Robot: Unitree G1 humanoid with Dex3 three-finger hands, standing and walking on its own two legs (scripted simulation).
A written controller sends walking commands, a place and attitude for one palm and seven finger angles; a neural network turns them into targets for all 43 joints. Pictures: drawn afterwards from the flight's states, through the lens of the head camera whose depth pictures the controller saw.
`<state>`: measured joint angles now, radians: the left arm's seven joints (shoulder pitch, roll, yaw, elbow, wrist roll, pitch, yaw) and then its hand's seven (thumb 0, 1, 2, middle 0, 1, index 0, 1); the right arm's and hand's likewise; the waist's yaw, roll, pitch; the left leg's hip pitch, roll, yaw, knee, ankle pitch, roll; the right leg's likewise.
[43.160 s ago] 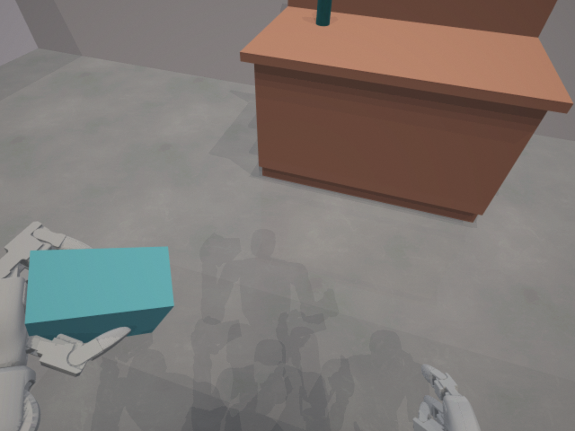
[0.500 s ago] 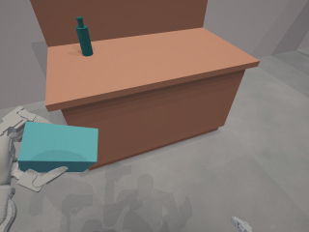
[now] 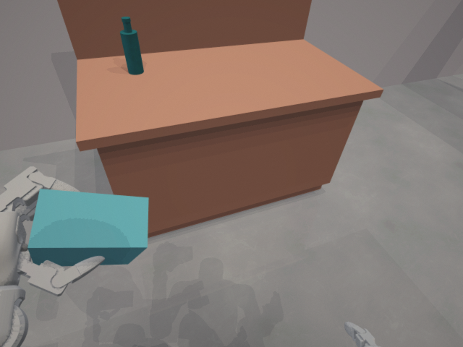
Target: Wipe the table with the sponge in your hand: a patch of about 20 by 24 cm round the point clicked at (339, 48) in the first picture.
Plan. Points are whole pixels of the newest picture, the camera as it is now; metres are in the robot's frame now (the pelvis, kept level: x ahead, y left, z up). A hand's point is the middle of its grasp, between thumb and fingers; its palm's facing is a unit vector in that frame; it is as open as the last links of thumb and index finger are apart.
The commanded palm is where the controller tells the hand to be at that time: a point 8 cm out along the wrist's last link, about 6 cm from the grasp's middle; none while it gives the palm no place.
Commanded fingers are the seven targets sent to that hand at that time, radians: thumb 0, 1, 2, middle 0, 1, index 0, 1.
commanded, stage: stop stepping back and stand still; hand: left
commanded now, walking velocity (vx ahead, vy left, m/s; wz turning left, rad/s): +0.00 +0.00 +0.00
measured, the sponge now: (107, 233) +0.23 +0.19 +0.15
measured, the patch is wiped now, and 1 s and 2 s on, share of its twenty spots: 0.95 0.95 0.95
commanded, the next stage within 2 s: stand and wait in 0.14 s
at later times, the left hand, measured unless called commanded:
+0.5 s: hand (31, 232) +0.21 +0.27 +0.18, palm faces +0.40 -0.85 -0.33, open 10.6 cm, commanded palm +0.16 +0.30 +0.20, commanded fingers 0.00 0.10 1.30 -1.20 -1.60 -1.20 -1.60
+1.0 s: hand (40, 217) +0.23 +0.27 +0.18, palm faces +0.39 -0.86 -0.32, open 10.6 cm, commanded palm +0.18 +0.31 +0.20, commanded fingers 0.00 0.10 1.30 -1.20 -1.60 -1.20 -1.60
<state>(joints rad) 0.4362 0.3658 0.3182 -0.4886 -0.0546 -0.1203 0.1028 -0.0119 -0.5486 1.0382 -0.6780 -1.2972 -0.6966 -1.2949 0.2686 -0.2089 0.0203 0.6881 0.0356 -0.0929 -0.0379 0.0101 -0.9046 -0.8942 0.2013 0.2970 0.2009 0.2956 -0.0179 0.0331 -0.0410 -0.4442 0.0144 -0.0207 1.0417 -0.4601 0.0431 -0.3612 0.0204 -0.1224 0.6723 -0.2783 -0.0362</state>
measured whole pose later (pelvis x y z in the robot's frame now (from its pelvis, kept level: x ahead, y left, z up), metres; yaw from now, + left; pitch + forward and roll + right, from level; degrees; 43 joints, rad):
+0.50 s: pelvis +0.01 +0.02 +0.02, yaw +0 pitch -1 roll -1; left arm 0.49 0.36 0.30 -0.45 -0.04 -0.12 0.16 -0.01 -0.55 1.04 -0.68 -1.30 -0.70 -1.29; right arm 0.22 -0.20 0.03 0.64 0.01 -0.12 -0.09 0.01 -0.91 -0.89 0.20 0.30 0.20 0.30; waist 0.00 -0.02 -0.05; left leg -0.24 -0.03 0.01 0.53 -0.26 0.04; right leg -0.27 -0.01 -0.03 0.48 -0.18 0.01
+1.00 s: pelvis +0.02 +0.03 +0.03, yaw +0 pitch -1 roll -1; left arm 0.46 0.34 0.28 -0.43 -0.05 -0.12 0.16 -0.01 -0.55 1.04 -0.68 -1.30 -0.70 -1.30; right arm 0.19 -0.20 0.03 0.61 0.01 -0.08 -0.08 0.01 -0.90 -0.89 0.20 0.30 0.20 0.30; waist 0.01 -0.01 -0.04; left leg -0.21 -0.03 0.02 0.47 -0.26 0.05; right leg -0.23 0.00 -0.02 0.41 -0.17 0.01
